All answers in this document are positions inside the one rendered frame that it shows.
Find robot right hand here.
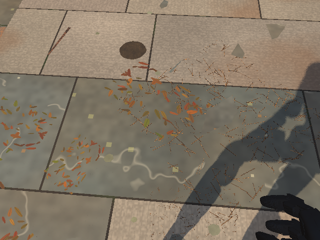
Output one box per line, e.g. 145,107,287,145
255,193,320,240

